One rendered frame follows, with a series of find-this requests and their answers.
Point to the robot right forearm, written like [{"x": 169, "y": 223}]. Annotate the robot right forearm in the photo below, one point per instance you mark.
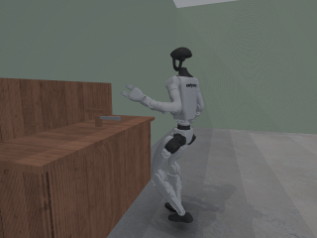
[{"x": 196, "y": 115}]

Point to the robot right upper arm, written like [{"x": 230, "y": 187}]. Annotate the robot right upper arm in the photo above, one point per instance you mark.
[{"x": 199, "y": 99}]

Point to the counter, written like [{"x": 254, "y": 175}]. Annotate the counter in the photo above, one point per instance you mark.
[{"x": 64, "y": 172}]

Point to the humanoid robot torso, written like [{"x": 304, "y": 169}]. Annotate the humanoid robot torso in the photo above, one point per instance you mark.
[{"x": 188, "y": 96}]

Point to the robot left forearm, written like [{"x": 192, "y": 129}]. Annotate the robot left forearm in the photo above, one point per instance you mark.
[{"x": 162, "y": 107}]

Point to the left robot hand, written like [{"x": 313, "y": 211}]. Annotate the left robot hand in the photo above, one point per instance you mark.
[{"x": 134, "y": 95}]

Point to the tap lever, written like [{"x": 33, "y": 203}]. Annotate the tap lever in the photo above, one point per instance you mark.
[{"x": 117, "y": 118}]

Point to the robot left upper arm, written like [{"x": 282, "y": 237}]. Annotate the robot left upper arm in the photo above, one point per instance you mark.
[{"x": 172, "y": 85}]

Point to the humanoid robot head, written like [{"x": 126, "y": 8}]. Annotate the humanoid robot head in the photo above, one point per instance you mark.
[{"x": 181, "y": 54}]

